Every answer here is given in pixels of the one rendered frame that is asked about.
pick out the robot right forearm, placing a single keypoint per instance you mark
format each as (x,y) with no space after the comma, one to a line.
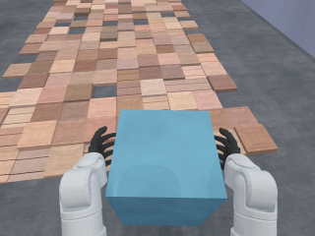
(255,197)

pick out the robot right hand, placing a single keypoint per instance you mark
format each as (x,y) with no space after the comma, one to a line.
(230,146)

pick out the carton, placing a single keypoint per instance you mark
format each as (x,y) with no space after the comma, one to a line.
(165,168)

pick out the robot left forearm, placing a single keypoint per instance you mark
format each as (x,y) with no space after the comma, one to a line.
(80,197)

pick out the robot left hand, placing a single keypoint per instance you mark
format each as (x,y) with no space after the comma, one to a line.
(98,146)

